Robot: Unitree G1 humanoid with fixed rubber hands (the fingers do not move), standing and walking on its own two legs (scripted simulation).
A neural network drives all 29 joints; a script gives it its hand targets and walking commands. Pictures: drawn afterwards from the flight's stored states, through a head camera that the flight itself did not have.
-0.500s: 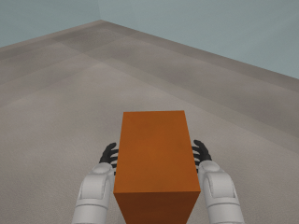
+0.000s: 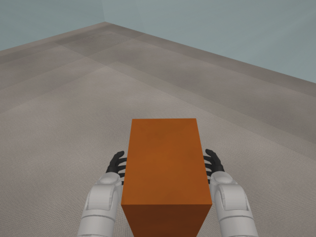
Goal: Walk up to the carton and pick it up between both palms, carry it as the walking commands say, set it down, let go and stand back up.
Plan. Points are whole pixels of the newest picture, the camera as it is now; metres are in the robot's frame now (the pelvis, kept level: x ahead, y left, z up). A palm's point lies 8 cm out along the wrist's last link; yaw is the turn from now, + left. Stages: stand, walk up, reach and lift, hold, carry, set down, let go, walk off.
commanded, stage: carry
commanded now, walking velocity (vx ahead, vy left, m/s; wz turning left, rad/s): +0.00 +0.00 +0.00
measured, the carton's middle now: (164, 181) +0.30 +0.00 -0.03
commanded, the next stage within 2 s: hold in 0.48 s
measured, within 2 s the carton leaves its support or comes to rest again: neither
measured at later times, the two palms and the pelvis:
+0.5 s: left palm (114, 180) +0.27 +0.13 +0.02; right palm (218, 180) +0.28 -0.14 +0.03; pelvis -0.01 +0.00 +0.00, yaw -1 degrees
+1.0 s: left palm (119, 160) +0.32 +0.12 +0.05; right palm (220, 161) +0.32 -0.15 +0.05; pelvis +0.04 -0.02 +0.01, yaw -9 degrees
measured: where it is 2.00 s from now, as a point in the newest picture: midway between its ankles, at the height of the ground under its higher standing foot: outside the picture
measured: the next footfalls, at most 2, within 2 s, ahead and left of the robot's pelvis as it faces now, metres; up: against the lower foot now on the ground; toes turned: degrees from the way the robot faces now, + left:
none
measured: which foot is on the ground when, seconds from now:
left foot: down 0.00-1.00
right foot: down 0.00-1.00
